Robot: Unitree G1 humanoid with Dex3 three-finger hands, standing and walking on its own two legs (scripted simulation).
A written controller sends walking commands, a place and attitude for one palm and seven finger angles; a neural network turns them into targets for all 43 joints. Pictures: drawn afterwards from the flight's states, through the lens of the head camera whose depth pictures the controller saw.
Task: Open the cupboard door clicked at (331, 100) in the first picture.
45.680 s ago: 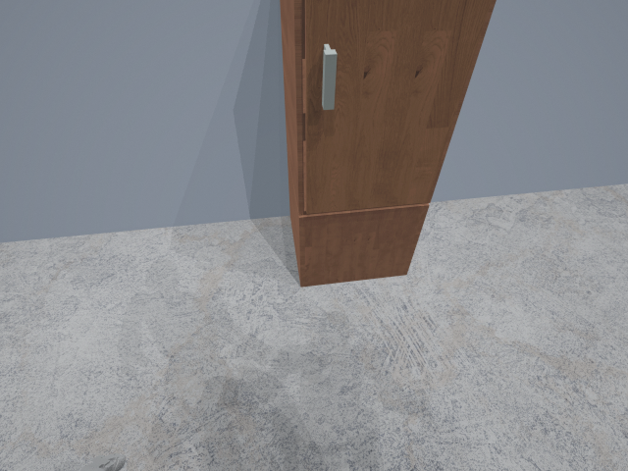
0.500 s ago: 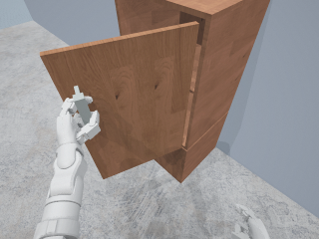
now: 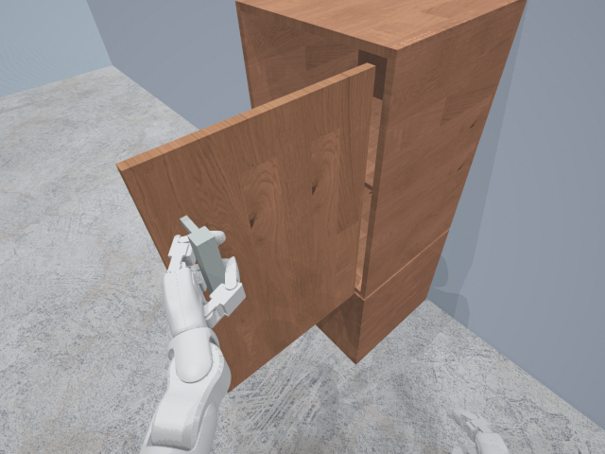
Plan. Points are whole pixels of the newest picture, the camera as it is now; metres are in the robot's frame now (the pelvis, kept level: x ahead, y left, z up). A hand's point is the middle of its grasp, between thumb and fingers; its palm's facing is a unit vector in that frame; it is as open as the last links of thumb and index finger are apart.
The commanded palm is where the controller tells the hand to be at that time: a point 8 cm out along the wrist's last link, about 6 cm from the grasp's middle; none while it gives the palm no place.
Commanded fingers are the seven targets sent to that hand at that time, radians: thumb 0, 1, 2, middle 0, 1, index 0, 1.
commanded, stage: open thumb and fingers to let go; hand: left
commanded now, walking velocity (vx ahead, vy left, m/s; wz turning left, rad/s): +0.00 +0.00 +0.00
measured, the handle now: (204, 259) +0.34 +0.15 +0.11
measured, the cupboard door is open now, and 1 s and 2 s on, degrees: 89 87 88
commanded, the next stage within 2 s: slide the hand sideways off the handle in 0.78 s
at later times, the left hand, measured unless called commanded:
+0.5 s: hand (227, 277) +0.31 +0.12 +0.10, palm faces +0.35 -0.94 +0.01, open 12.7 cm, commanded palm +0.28 +0.15 +0.10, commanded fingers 0.00 -0.50 0.30 -0.25 -0.90 -0.25 -0.90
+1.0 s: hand (218, 287) +0.30 +0.13 +0.10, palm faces +0.13 -0.99 -0.06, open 15.0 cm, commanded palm +0.28 +0.15 +0.10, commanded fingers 0.00 -0.50 0.30 -0.15 -0.30 -0.15 -0.30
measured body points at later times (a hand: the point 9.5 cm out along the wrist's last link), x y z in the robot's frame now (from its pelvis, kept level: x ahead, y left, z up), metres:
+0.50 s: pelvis -0.01 +0.01 +0.00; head -0.02 -0.01 +0.45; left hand +0.29 +0.16 +0.11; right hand +0.17 -0.20 -0.10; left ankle +0.04 +0.14 -0.72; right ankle -0.04 -0.06 -0.72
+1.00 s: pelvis -0.03 +0.03 +0.00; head -0.03 +0.03 +0.45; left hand +0.29 +0.18 +0.10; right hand +0.15 -0.17 -0.10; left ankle +0.04 +0.14 -0.72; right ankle -0.04 -0.06 -0.72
